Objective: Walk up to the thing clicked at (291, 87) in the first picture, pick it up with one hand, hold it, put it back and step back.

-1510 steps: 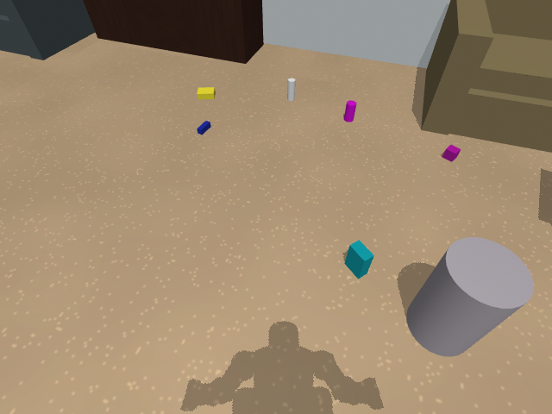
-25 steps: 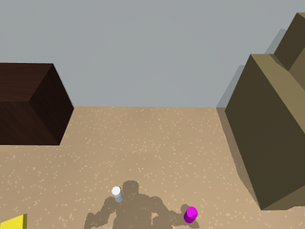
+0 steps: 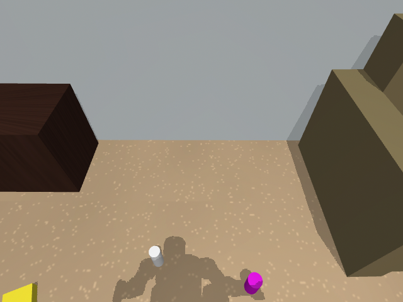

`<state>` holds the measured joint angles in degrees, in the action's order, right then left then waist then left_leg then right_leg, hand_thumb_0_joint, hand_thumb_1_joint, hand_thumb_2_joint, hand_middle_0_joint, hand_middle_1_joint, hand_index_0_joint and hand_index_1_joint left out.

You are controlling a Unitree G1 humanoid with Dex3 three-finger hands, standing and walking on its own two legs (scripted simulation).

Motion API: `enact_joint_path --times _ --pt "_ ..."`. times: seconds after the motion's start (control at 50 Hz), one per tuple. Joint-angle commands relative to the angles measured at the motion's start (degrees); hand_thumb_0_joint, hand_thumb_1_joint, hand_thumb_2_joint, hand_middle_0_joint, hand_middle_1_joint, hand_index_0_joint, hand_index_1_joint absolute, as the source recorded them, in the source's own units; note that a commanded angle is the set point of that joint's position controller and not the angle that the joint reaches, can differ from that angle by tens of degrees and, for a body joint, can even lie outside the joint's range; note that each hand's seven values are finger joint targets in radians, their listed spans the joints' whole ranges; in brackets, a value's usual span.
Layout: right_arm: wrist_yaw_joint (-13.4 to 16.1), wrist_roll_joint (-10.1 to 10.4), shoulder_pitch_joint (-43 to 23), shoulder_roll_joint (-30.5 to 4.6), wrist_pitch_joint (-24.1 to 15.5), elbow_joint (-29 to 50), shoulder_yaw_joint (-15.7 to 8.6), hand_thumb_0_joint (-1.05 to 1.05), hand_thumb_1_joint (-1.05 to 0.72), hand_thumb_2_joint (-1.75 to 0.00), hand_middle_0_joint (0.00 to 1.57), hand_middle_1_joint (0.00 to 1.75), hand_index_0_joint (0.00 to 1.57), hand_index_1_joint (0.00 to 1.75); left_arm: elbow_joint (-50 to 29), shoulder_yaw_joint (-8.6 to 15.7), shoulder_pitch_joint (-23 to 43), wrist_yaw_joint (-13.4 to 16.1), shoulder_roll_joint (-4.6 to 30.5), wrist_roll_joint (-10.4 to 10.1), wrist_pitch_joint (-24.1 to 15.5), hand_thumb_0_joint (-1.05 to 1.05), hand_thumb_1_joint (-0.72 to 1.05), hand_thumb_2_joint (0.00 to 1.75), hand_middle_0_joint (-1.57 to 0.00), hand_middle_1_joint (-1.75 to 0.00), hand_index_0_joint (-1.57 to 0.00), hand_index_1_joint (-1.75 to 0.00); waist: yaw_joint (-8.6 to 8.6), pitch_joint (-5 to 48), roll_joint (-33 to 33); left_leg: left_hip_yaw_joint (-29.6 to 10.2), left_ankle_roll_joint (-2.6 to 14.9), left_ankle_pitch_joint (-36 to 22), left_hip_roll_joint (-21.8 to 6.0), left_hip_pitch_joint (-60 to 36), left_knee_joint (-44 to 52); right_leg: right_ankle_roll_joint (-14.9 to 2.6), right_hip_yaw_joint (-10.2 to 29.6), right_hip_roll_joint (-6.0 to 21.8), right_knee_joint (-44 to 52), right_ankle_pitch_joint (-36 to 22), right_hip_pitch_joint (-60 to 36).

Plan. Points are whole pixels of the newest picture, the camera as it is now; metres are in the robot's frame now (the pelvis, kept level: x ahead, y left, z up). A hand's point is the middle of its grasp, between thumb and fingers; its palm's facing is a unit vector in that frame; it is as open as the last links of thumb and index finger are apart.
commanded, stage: go down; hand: left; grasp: from the side
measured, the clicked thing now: (156, 256) +0.43 +0.22 -0.71
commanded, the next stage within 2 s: none
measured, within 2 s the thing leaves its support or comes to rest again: neither
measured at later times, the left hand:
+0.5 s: hand out of the picture +0.16 +0.27 -0.18, palm faces +0.06 -0.94 -0.33, open 15.2 cm
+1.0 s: hand out of the picture +0.15 +0.29 -0.21, palm faces +0.11 -0.94 -0.33, open 17.5 cm
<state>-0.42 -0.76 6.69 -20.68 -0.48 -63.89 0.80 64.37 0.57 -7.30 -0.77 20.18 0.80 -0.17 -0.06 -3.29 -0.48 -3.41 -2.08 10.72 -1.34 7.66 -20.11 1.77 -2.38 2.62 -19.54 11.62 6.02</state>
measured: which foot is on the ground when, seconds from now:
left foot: down 0.00-1.00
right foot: down 0.00-1.00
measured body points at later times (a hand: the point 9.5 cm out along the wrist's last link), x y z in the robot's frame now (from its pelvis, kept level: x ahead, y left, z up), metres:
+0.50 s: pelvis -0.01 +0.01 -0.05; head +0.05 +0.01 +0.40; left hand +0.16 +0.32 -0.16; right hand +0.08 -0.26 -0.16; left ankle +0.00 +0.14 -0.75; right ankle -0.01 -0.14 -0.75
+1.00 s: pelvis -0.01 +0.01 -0.09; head +0.08 +0.03 +0.35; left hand +0.15 +0.33 -0.18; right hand +0.16 -0.24 -0.17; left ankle +0.00 +0.14 -0.75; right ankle -0.01 -0.14 -0.75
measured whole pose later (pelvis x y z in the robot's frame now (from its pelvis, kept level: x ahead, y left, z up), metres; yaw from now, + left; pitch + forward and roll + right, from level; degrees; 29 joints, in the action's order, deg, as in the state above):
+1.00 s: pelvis -0.01 +0.01 -0.09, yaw -2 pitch +17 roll -3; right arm 5.1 -0.1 12.0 -12.8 -8.7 -30.8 0.4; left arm 21.2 16.4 -16.2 -3.2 19.5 -0.2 17.7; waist 2.3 7.4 -0.2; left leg -4.3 -1.7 30.9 -2.4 51.4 -65.6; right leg 2.4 -1.3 1.1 -61.6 29.6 48.6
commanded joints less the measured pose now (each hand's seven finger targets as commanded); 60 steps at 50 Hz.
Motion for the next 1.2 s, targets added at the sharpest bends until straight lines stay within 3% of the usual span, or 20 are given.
enact_joint_path --times 0.0,0.04,0.06,0.08,0.1,0.12,0.16,0.18,0.22,0.26,0.28,0.32,0.36,0.42,0.56,0.8,0.92,1.08,1.16,1.18 --pt "0.95 0.34 -1.76 -11.96 -0.93 3.31 -2.51 0.00 -0.90 -0.90 0.20 0.30 0.20 0.30 -3.37 2.17 1.90 1.09 12.65 -0.17 -1.23 0.00 0.90 0.90 -0.20 -0.30 -0.20 -0.30 -0.16 4.85 0.47 -2.94 2.74 -11.46 -5.58 -0.16 2.60 -2.31 4.05 5.31 2.53 -8.46 -1.69" --pt "0.96 0.31 -2.13 -12.10 -0.90 3.38 -2.59 0.00 -0.93 -0.91 0.21 0.30 0.20 0.30 -3.41 2.14 1.86 1.13 12.59 -0.15 -1.32 0.00 0.82 0.82 -0.28 -0.22 -0.28 -0.22 -0.22 5.42 0.66 -2.84 2.89 -12.44 -5.71 -0.86 1.97 -2.28 4.10 5.44 2.51 -9.59 -1.91" --pt "2.18 4.16 -2.18 -2.40 -3.80 19.16 -0.47 0.00 -1.00 -0.92 0.20 0.30 0.20 0.30 -23.51 2.37 21.97 1.80 3.62 -3.43 -6.80 0.00 0.74 0.74 -0.20 -0.14 -0.20 -0.14 6.70 2.01 -1.23 5.86 2.11 -0.70 1.99 4.48 -1.19 -1.52 1.31 -1.62 -0.98 -5.17 12.62" --pt "2.84 4.04 0.51 -3.74 -3.68 15.63 -0.76 0.00 -1.00 -0.93 0.20 0.30 0.20 0.30 -20.96 3.34 27.79 2.39 6.34 -3.28 -6.63 0.00 0.66 0.66 -0.12 -0.06 -0.12 -0.06 5.57 3.40 0.21 5.50 2.30 0.67 2.34 4.76 -1.97 -1.27 0.52 -1.50 -1.41 -3.45 10.42" --pt "3.16 3.76 2.58 -5.41 -3.04 14.72 -1.51 0.00 -1.01 -0.93 0.20 0.30 0.20 0.30 -10.34 6.87 18.34 2.93 10.54 -2.37 -4.28 0.00 0.58 0.58 -0.04 -0.01 -0.04 -0.01 4.38 2.64 2.45 5.66 2.54 2.23 2.72 6.73 -2.98 -1.46 0.04 -1.85 -1.61 -0.81 10.88" --pt "3.11 3.96 2.76 -5.58 -2.51 16.07 -2.18 0.00 -1.00 -0.93 0.20 0.30 0.20 0.30 -5.47 8.49 13.24 2.30 11.51 -2.02 -3.13 0.00 0.50 0.50 0.00 -0.04 0.00 -0.05 2.35 2.33 4.97 5.48 2.52 1.34 2.19 9.11 -4.69 -1.70 -0.82 -2.39 -3.25 0.01 11.11" --pt "3.83 3.23 4.29 -5.68 -2.77 18.20 -3.84 0.00 -1.00 -0.92 0.20 0.30 0.20 0.30 -8.85 10.54 18.84 1.59 15.52 -0.35 -3.37 0.00 0.34 0.34 -0.01 -0.05 -0.02 -0.04 1.82 9.77 3.31 5.24 2.56 -1.28 2.06 9.33 -7.91 -1.73 -0.20 -2.24 -7.07 -3.33 11.10" --pt "3.74 2.74 5.17 -5.49 -3.13 19.29 -4.47 0.00 -0.98 -0.92 0.20 0.30 0.20 0.30 -7.40 11.46 16.70 0.98 15.11 0.46 -2.94 0.00 0.26 0.26 -0.01 -0.06 -0.02 -0.05 1.84 11.85 2.55 4.94 2.45 -2.84 2.06 10.59 -9.59 -1.75 0.02 -2.12 -9.15 -5.54 11.65" --pt "2.91 1.66 6.62 -5.07 -3.32 20.86 -5.41 0.00 -0.98 -0.92 0.20 0.30 0.20 0.30 -2.72 14.20 8.66 -0.19 15.14 2.63 -1.31 0.00 0.15 0.18 -0.02 -0.05 -0.03 -0.04 -0.07 14.19 1.68 4.77 2.22 -3.93 2.46 15.53 -13.49 -2.01 0.16 -2.06 -12.95 -5.99 12.66" --pt "2.41 1.52 6.56 -4.11 -3.47 23.87 -5.95 0.00 -0.95 -0.91 0.20 0.30 0.20 0.30 -7.05 16.65 4.87 -0.63 14.96 3.05 0.04 0.00 0.03 0.14 -0.03 -0.05 -0.04 -0.04 -2.22 19.09 -3.11 5.21 1.62 -5.71 2.94 15.41 -14.71 -2.48 0.64 -2.05 -14.68 -6.48 11.10" --pt "2.37 1.68 6.26 -3.76 -3.48 25.45 -5.93 0.00 -0.95 -0.91 0.20 0.30 0.20 0.30 -10.84 16.51 5.44 -0.59 13.92 2.89 0.96 0.00 -0.03 0.13 -0.04 -0.05 -0.04 -0.04 -2.24 21.02 -4.35 5.21 1.40 -6.20 2.73 14.32 -14.59 -2.68 0.70 -2.31 -14.99 -6.48 11.09" --pt "2.14 1.97 4.74 -3.60 -3.60 27.54 -5.55 0.00 -0.94 -0.91 0.20 0.30 0.20 0.30 -9.73 14.64 5.88 -0.86 10.61 2.74 3.85 0.00 -0.13 0.10 -0.05 -0.05 -0.05 -0.04 -0.82 15.11 -2.73 4.90 1.34 -3.56 2.28 18.52 -16.12 -2.58 0.32 -2.63 -15.54 -3.63 15.86" --pt "1.95 2.26 3.45 -3.80 -3.92 29.70 -5.73 0.00 -0.93 -0.90 0.20 0.30 0.20 0.30 -14.66 16.39 8.83 -1.05 13.95 2.73 5.34 0.00 -0.25 0.08 -0.05 -0.05 -0.05 -0.05 -0.78 15.40 -2.43 4.38 1.40 -1.85 1.80 21.31 -18.83 -2.66 0.03 -2.79 -17.88 -1.18 18.73" --pt "1.74 2.20 4.62 -3.29 -4.75 31.99 -5.79 0.00 -0.91 -0.90 0.20 0.30 0.20 0.30 -18.79 16.49 5.15 -1.68 11.43 1.84 6.55 0.00 -0.46 0.02 -0.07 -0.04 -0.07 -0.04 0.07 16.22 -1.11 4.09 1.79 1.95 1.36 24.58 -22.02 -2.41 -0.16 -3.21 -21.18 2.68 22.99" --pt "3.12 2.21 5.99 -2.87 -7.29 35.44 -6.28 0.00 -0.89 -0.89 0.20 0.30 0.20 0.30 -35.98 17.44 2.63 -1.85 11.45 1.05 8.04 0.00 -0.59 0.00 -0.08 -0.05 -0.08 -0.06 1.41 21.23 -3.34 3.18 1.74 1.31 0.24 26.30 -27.51 -2.43 -0.10 -3.23 -27.86 2.03 29.11" --pt "5.94 1.38 6.05 -1.53 -9.72 38.95 -4.90 0.00 -0.89 -0.89 0.20 0.30 0.20 0.30 -49.17 19.23 -7.79 -0.98 10.79 0.00 15.18 0.00 -0.61 0.00 -0.09 -0.04 -0.09 -0.04 1.96 21.85 -5.76 2.29 1.58 1.30 -0.31 30.74 -33.20 -2.26 -0.43 -3.09 -33.20 2.69 33.69" --pt "6.69 1.13 6.07 -1.10 -10.65 40.09 -4.57 0.00 -0.90 -0.89 0.20 0.30 0.20 0.30 -51.32 20.67 -10.13 -1.46 10.75 -0.95 16.37 0.00 -0.61 0.00 -0.10 -0.02 -0.09 -0.02 1.89 23.24 -4.50 1.91 1.91 -0.40 -0.21 33.59 -36.12 -2.38 -0.72 -3.09 -35.52 1.11 35.33" --pt "6.09 0.75 6.75 -1.18 -11.51 40.73 -4.96 0.00 -0.93 -0.90 0.20 0.30 0.20 0.30 -52.08 22.61 -12.84 -3.55 11.38 -2.10 13.52 0.00 -0.58 0.00 -0.09 0.00 -0.09 0.00 1.24 25.80 -6.12 1.53 1.73 -4.43 -0.18 35.99 -39.81 -2.63 -0.76 -2.99 -40.19 -1.18 38.62" --pt "5.60 0.60 5.52 -1.24 -11.98 41.13 -4.97 0.00 -0.94 -0.90 0.20 0.30 0.20 0.30 -51.58 24.00 -12.22 -4.57 11.56 -2.98 10.91 0.00 -0.58 0.00 -0.09 0.00 -0.09 0.00 1.08 24.18 -5.83 1.30 1.77 1.53 -0.02 39.70 -41.02 -2.59 -0.85 -3.16 -41.69 3.96 42.12" --pt "5.48 0.63 5.86 -1.26 -12.03 41.16 -5.04 0.00 -0.95 -0.91 0.20 0.30 0.20 0.30 -49.73 25.39 -13.98 -4.62 12.40 -2.93 10.58 0.00 -0.56 0.00 -0.09 0.00 -0.09 0.00 0.71 24.98 -4.83 1.42 2.06 2.33 0.15 40.56 -41.52 -2.66 -0.72 -3.00 -41.90 4.14 42.12"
